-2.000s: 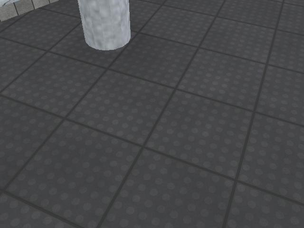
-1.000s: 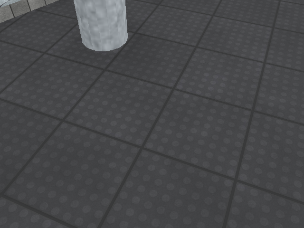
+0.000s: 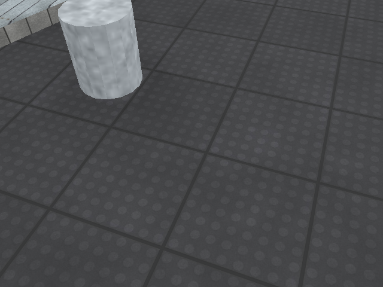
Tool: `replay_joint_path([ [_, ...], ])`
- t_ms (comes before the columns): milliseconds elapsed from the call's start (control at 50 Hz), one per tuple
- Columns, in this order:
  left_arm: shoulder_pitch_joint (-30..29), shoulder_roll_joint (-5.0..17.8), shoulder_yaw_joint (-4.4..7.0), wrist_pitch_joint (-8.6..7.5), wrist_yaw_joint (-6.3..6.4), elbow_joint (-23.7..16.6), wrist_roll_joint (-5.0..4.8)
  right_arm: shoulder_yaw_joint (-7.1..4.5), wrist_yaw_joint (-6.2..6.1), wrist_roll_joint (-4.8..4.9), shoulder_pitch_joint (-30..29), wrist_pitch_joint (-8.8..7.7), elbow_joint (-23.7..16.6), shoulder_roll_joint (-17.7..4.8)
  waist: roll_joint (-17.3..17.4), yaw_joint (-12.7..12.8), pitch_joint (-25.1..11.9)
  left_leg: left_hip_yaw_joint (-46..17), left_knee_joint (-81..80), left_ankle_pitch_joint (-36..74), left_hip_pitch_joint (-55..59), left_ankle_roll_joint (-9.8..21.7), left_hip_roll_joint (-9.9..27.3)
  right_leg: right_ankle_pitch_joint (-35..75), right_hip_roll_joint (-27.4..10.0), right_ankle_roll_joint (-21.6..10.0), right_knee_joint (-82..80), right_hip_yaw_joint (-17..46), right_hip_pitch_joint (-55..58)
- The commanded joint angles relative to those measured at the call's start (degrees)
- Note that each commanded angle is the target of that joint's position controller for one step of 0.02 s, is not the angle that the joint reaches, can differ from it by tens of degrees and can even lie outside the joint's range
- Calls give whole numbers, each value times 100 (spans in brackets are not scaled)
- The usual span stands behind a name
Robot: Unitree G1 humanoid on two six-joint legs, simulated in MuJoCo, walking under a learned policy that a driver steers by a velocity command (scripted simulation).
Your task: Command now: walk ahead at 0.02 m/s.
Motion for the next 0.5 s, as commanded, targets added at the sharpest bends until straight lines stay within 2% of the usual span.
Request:
replay_joint_path([
  [20,506,355,23,-144,11,55,-73,-57,-1,-31,396,-8,-69,-302,-523,-72,584,-1000,-694,-378,225,-111,817,-214,-447,-244,-1144,587,-584],
  [40,549,396,39,-178,20,50,-76,-59,3,-42,496,-24,-20,-318,-479,-82,352,-942,-581,-508,418,-86,761,-470,-414,-268,-1230,593,-497],
  [60,605,474,75,-196,25,45,-67,-88,14,-51,505,-36,-16,-397,-428,-68,315,-855,-406,-886,379,-42,648,-913,-373,-347,-1244,616,-462],
  [80,649,606,134,-191,17,12,-60,-115,28,-59,500,-41,-37,-437,-430,-47,339,-734,-174,-1538,172,22,510,-1592,-352,-480,-1237,693,-444],
  [100,722,698,182,-171,0,-26,-46,-132,52,-73,433,-39,-83,-443,-430,5,514,-657,26,-2070,-225,63,411,-2258,-438,-626,-1341,891,-451],
  [140,1165,848,284,-149,-20,19,-52,-106,118,-119,76,-76,-270,-242,-767,249,861,-286,904,-1949,-1158,-7,160,-3175,-1047,-1000,-1951,1794,-145],
  [160,1212,959,345,-153,-14,36,-40,-91,151,-176,-53,-120,-369,-151,-946,286,1018,-126,1400,-1521,-1460,-18,213,-3167,-1442,-1196,-2191,2186,-3],
  [180,1219,972,380,-175,-16,21,-20,-112,177,-199,-199,-171,-469,-216,-867,314,1049,-206,1761,-1377,-1729,-6,383,-2872,-1651,-1329,-2302,2353,115],
  [200,1235,977,403,-210,-25,10,4,-153,205,-188,-299,-224,-562,-318,-719,308,983,-310,2009,-1457,-1956,3,476,-2522,-1704,-1375,-2313,2352,319],
  [240,1152,955,425,-293,-47,-16,13,-201,254,-154,-377,-327,-687,-394,-582,227,858,-388,1928,-1441,-2016,-4,613,-1786,-1606,-1317,-2165,2024,602],
  [300,959,1002,458,-377,-66,-72,-21,-236,296,-87,-306,-411,-763,-311,-607,79,710,-101,1109,-1125,-1082,-26,439,-936,-1249,-1152,-1851,1304,311],
  [320,802,1027,470,-383,-79,-105,-52,-243,296,-68,24,-421,-666,-239,-556,-115,660,81,635,-786,-316,-28,289,-785,-1085,-1071,-1598,1018,-119],
  [340,728,1030,479,-394,-93,-135,-57,-293,276,-51,518,-421,-479,-277,-428,-301,559,171,328,-667,575,-47,97,-616,-883,-977,-1186,791,-610],
  [360,655,915,443,-446,-112,-187,-34,-387,220,-65,1208,-447,-272,-479,-109,-582,301,-221,125,-778,1668,-1,298,-272,-625,-827,-383,454,-1224],
  [380,440,480,318,-502,-182,-449,-89,-538,133,-149,1998,-482,-168,-1078,1285,-893,24,-2419,-964,-2210,2493,386,1740,-602,101,-488,1585,-359,-2268],
  [400,294,679,383,-515,-226,-660,3,-588,134,-128,2488,-403,45,-1304,1727,-859,53,-4161,-1585,-2581,2486,857,2589,-1568,418,-496,3009,-404,-3088],
  [420,42,790,419,-495,-268,-723,114,-493,118,-157,1787,-366,-140,-1037,775,-462,480,-3787,-1479,-2533,1911,870,2547,-1219,-52,-619,3684,-6,-3291],
  [440,-65,661,392,-519,-323,-738,84,-442,149,-144,1235,-395,-332,-882,301,-270,635,-3246,-1509,-2069,1442,778,2325,-636,-234,-649,3717,111,-3189],
  [460,-82,594,387,-545,-357,-724,44,-403,161,-144,967,-431,-427,-817,105,-116,622,-2743,-1577,-1394,1235,666,2092,-252,-341,-622,3553,113,-2978],
  [500,-29,611,414,-469,-412,-716,80,-319,121,-102,875,-514,-421,-642,280,50,519,-2129,-1731,-571,1061,594,1807,99,-413,-480,3273,-12,-2730],
])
